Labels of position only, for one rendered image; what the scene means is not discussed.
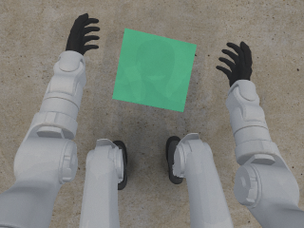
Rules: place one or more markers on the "left robot hand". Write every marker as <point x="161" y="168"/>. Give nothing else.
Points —
<point x="77" y="39"/>

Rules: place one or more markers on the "robot right shin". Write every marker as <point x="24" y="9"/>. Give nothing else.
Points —
<point x="191" y="136"/>

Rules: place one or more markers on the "left robot thigh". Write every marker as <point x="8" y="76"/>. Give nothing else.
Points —
<point x="100" y="197"/>

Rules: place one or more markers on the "robot right upper arm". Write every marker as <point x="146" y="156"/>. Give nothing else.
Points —
<point x="271" y="195"/>

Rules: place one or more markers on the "robot left upper arm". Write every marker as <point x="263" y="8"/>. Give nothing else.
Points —
<point x="43" y="165"/>

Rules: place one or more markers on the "robot left forearm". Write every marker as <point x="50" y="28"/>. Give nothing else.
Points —
<point x="61" y="103"/>

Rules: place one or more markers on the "carton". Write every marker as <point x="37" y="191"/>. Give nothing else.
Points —
<point x="153" y="70"/>

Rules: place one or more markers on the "robot right forearm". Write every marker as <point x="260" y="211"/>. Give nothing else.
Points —
<point x="251" y="133"/>

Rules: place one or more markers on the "right robot hand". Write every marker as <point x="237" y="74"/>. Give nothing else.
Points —
<point x="242" y="66"/>

